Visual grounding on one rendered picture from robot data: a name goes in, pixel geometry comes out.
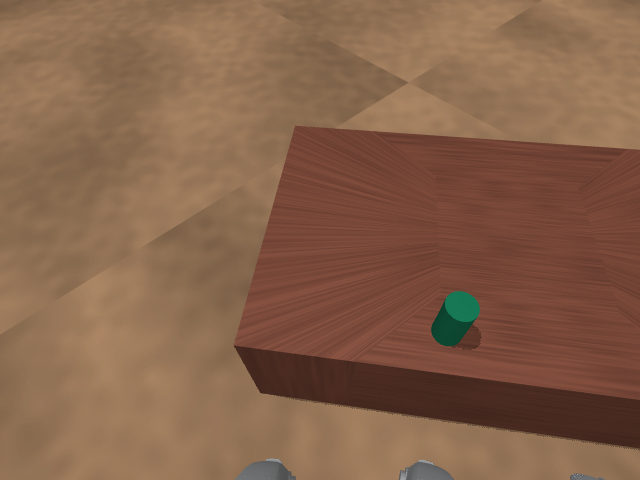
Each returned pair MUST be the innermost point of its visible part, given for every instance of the can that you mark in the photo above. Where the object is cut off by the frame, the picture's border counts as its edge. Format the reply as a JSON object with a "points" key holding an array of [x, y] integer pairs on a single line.
{"points": [[457, 314]]}

